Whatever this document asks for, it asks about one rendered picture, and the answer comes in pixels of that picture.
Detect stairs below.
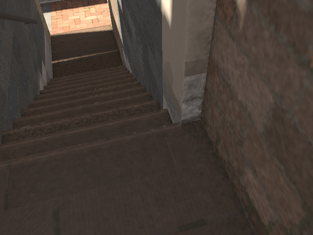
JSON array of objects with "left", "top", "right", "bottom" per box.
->
[{"left": 0, "top": 66, "right": 173, "bottom": 163}]

